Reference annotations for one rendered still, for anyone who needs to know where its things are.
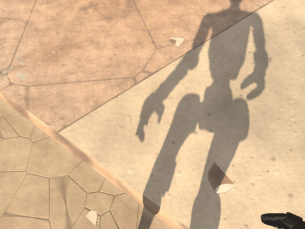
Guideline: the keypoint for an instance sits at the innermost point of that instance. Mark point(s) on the right robot hand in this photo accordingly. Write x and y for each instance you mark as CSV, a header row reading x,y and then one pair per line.
x,y
283,221

